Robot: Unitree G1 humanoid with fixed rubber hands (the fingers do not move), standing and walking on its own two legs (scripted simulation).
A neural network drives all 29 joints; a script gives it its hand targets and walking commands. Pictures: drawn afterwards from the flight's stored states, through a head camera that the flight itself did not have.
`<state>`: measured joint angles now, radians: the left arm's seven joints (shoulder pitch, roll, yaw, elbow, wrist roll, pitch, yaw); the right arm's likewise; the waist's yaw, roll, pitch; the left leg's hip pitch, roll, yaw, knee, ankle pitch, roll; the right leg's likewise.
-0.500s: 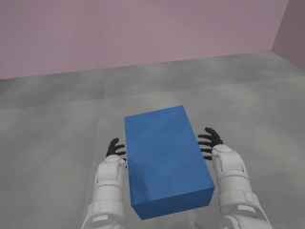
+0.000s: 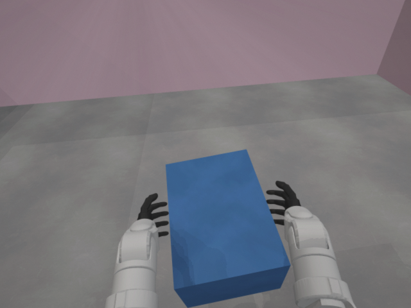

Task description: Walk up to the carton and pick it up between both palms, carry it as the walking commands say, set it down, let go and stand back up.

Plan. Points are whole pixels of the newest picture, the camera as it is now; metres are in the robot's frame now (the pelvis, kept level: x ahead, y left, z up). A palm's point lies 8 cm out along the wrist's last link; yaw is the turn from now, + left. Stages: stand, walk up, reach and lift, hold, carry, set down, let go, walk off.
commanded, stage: reach and lift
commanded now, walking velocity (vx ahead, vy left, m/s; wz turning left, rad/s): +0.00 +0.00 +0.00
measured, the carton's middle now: (219, 222) +0.34 +0.00 -0.03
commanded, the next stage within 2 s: hold in 0.48 s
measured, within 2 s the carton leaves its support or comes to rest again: neither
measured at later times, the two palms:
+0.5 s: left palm (146, 231) +0.28 +0.15 +0.04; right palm (294, 220) +0.28 -0.15 +0.05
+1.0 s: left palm (147, 233) +0.27 +0.15 +0.04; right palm (296, 223) +0.28 -0.15 +0.05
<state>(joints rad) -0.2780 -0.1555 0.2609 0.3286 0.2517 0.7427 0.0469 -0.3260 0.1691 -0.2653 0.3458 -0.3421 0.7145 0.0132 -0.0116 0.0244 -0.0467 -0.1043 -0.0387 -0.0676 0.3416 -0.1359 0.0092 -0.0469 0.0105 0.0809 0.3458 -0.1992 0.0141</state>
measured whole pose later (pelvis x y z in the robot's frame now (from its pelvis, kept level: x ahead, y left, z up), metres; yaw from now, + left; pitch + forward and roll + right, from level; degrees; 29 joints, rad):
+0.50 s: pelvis +0.00 +0.00 +0.00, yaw +0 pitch -7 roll +0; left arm -0.25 -0.15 0.23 0.29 0.26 0.76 0.06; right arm -0.28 0.16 -0.23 0.31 -0.30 0.74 0.02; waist -0.01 0.01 -0.04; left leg -0.10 -0.04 -0.06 0.37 -0.15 0.01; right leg -0.04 0.01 0.09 0.38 -0.22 0.01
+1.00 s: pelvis +0.00 +0.00 +0.00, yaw +0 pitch -7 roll +0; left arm -0.23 -0.14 0.21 0.26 0.25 0.77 0.03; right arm -0.27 0.15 -0.22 0.28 -0.29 0.75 0.01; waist -0.01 0.01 -0.02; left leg -0.09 -0.04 -0.06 0.38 -0.16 0.01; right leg -0.04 0.02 0.09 0.39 -0.22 0.01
